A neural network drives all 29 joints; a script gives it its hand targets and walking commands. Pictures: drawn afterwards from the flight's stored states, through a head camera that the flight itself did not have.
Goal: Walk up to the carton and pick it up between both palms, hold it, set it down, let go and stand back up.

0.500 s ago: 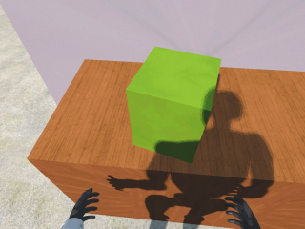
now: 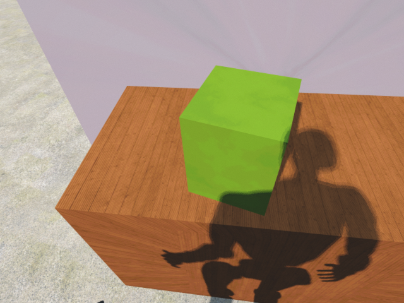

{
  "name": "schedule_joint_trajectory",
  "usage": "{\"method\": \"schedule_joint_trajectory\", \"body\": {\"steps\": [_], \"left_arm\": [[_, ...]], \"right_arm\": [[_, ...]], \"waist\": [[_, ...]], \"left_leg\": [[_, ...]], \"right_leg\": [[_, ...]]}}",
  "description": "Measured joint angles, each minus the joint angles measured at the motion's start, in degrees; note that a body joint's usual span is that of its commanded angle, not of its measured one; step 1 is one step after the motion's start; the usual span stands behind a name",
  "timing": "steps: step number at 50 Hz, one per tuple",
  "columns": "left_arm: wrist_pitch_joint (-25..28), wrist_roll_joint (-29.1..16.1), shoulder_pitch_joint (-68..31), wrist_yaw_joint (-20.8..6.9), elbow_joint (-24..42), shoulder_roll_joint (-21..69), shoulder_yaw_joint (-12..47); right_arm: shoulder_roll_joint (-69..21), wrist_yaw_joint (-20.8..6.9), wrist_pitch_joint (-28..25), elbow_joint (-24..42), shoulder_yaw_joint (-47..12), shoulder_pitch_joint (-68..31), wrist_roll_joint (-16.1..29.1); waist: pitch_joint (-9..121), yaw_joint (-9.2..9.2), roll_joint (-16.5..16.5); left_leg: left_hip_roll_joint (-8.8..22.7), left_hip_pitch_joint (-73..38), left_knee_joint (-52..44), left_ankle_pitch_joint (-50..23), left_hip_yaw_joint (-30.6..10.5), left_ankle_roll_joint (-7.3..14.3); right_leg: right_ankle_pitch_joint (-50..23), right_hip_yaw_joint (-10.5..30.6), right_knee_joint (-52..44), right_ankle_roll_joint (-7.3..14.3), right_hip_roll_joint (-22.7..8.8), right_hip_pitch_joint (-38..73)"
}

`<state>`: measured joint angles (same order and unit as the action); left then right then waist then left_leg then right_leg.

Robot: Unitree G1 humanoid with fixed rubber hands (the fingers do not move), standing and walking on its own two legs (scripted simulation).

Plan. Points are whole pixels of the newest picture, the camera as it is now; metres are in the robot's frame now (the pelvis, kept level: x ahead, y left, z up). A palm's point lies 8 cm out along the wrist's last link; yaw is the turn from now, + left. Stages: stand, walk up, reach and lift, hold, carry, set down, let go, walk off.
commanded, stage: stand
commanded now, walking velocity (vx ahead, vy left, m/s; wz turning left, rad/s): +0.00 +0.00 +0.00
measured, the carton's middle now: (240, 140) +0.46 -0.06 +0.06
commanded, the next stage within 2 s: none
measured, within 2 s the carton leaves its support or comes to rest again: neither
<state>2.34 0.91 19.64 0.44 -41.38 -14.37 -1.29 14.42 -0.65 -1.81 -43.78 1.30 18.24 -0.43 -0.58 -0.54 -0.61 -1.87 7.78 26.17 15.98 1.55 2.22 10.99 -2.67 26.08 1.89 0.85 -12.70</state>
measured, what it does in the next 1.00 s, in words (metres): stands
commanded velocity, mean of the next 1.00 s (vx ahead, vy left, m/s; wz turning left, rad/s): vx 0.00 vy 0.00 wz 0.00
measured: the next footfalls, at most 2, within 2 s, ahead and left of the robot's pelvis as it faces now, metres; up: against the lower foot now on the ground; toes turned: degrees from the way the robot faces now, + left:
none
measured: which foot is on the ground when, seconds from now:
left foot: down 0.00-1.00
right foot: down 0.00-1.00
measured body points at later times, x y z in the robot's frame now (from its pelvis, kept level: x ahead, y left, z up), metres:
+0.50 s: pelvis -0.02 +0.00 +0.00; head -0.04 +0.00 +0.45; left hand +0.02 +0.26 -0.13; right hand +0.02 -0.25 -0.14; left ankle -0.02 +0.09 -0.74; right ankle +0.04 -0.10 -0.74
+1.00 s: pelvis -0.02 +0.00 +0.00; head -0.03 -0.01 +0.45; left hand +0.01 +0.25 -0.14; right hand +0.00 -0.26 -0.15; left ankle -0.02 +0.09 -0.74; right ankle +0.04 -0.10 -0.74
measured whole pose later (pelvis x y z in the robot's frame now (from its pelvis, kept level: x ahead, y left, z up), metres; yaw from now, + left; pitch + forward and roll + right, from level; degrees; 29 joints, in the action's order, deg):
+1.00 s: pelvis -0.02 +0.00 +0.00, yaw -1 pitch -2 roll +1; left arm 1.4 0.2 21.0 1.4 -51.7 -13.4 0.7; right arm 14.0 0.6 -0.9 -51.7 -0.4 21.5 -0.1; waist -0.6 -0.3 -0.5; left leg -1.8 9.8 26.5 14.4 2.1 1.8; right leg 9.4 -1.4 26.8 2.1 1.0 -15.2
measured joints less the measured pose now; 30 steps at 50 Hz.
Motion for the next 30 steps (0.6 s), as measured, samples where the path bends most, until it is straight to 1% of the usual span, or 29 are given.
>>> {"method": "schedule_joint_trajectory", "body": {"steps": [16, 30], "left_arm": [[-0.2, -0.2, 1.3, 0.3, -3.6, 0.1, 1.3], [-0.6, -0.4, 2.1, 0.5, -6.8, 0.1, 1.6]], "right_arm": [[-0.1, 0.2, 0.4, -1.7, -0.9, 2.0, 0.2], [0.1, 0.6, 0.7, -4.3, -1.3, 3.1, 0.3]], "waist": [[0.1, 0.16, 0.2], [0.0, 0.21, 0.2]], "left_leg": [[-0.6, 1.3, 0.6, -1.1, 0.4, 0.3], [-0.6, 2.2, 0.7, -1.7, 0.8, 0.2]], "right_leg": [[-1.1, 0.6, 0.9, -0.4, -0.6, -1.5], [-1.7, 1.1, 1.2, -0.3, -0.5, -2.6]]}}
